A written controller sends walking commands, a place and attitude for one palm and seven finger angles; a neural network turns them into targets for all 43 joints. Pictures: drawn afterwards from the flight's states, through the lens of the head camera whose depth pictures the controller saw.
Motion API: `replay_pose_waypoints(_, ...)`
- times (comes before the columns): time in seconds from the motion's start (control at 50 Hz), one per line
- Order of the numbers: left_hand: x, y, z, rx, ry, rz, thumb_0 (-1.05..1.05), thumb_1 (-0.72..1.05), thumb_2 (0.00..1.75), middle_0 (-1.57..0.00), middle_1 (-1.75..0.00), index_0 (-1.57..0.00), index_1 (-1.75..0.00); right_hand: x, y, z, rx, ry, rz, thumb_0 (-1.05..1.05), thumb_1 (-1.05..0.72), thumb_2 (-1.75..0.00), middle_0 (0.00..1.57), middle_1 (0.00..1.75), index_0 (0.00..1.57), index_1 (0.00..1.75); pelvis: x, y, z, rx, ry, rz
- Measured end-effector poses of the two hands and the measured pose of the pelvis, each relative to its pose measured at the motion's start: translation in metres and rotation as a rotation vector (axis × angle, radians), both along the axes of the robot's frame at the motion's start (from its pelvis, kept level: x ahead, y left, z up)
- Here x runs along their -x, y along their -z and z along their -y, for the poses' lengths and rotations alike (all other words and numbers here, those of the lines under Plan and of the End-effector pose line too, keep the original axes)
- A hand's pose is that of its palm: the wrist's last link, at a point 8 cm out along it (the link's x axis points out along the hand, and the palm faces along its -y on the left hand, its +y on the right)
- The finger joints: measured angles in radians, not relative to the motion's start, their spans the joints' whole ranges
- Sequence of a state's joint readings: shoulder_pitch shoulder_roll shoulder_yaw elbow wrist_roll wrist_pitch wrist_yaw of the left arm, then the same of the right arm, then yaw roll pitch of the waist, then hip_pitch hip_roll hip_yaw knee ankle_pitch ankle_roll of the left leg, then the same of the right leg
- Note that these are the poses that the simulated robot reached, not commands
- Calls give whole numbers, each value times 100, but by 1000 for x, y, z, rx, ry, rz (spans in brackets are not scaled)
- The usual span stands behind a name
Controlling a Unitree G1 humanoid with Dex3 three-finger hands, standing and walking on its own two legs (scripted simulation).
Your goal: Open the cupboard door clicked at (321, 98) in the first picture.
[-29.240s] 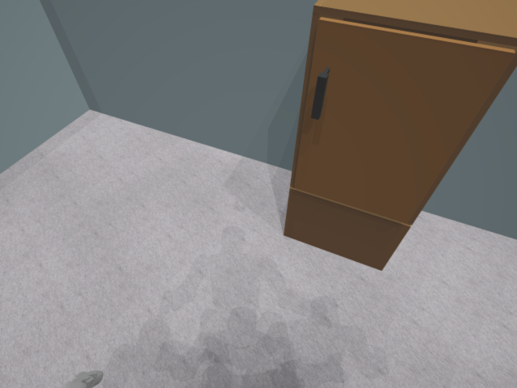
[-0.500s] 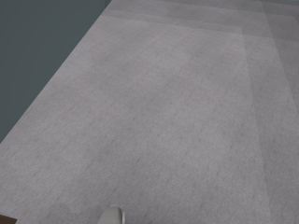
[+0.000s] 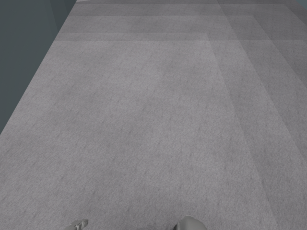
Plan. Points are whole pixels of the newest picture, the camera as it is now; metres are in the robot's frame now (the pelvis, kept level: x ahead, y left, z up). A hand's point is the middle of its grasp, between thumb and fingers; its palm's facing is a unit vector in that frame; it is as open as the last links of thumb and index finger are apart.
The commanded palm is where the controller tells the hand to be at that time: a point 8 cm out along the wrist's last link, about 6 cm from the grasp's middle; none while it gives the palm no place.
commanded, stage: walk to a spot facing it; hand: left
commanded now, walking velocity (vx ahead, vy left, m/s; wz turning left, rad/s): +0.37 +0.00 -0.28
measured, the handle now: out of the picture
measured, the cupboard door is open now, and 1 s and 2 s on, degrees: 43 43 43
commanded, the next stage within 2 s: turn to face it in 0.34 s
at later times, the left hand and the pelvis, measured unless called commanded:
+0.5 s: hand (112, 199) +0.23 +0.15 -0.19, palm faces +0.02 -0.99 -0.17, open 7.3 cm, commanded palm none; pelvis +0.26 -0.03 -0.01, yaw -3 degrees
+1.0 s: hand (123, 141) +0.44 +0.13 -0.15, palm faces +0.25 -0.93 -0.26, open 7.4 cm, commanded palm none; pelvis +0.39 -0.08 +0.00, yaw +14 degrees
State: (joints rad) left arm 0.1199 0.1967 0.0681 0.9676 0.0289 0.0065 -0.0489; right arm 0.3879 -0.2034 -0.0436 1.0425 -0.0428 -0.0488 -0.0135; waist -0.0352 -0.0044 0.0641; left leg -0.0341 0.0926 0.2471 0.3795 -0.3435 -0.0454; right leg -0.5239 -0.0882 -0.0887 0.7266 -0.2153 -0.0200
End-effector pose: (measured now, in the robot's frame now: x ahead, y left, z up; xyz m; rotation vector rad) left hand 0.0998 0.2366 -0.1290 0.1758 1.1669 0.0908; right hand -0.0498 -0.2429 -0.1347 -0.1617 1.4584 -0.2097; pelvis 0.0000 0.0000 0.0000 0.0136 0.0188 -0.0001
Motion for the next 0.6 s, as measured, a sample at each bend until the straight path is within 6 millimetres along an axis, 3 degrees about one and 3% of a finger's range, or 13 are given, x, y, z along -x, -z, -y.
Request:
replay_pose_waypoints(0.08,-81,6,22,-30,63,91,1,91,90,-19,-30,-19,-30,12,16,13,-34,71,-144,0,-92,-90,20,30,20,30,-46,19,23,-13,18,8)
replay_pose_waypoints(0.14,-107,4,36,-35,52,109,1,91,90,-20,-30,-20,-30,-13,18,21,-47,98,-176,1,-92,-90,20,30,20,30,-71,17,33,-4,23,25)
replay_pose_waypoints(0.22,-111,1,52,-26,37,15,0,91,90,-20,-30,-20,-30,-89,10,29,-44,101,-62,1,-92,-90,20,30,20,30,-109,2,42,-2,36,17)
replay_pose_waypoints(0.32,-119,-2,45,-41,-7,-71,-1,95,90,-20,-30,-20,-30,-199,2,30,-61,63,107,1,-92,-90,20,30,20,30,-158,-7,47,4,45,1)
replay_pose_waypoints(0.42,-123,9,45,-12,-50,-181,0,93,90,-20,-30,-20,-30,-307,1,29,-48,-2,224,1,-93,-90,20,30,20,30,-212,-3,41,16,47,10)
replay_pose_waypoints(0.5,-131,28,42,16,-86,-277,0,92,90,-20,-30,-20,-30,-388,5,24,-15,-60,315,1,-93,-90,20,30,20,30,-261,12,29,27,53,27)
replay_pose_waypoints(0.54,-143,37,39,21,-88,-312,0,91,90,-20,-30,-20,-30,-414,8,22,5,-66,350,0,-92,-90,20,30,20,30,-280,20,25,19,55,33)
replay_pose_waypoints(0.6,-176,37,38,14,-96,-289,1,91,90,-20,-30,-20,-30,-430,8,18,6,-75,329,0,-92,-90,20,30,20,30,-299,17,25,3,37,31)
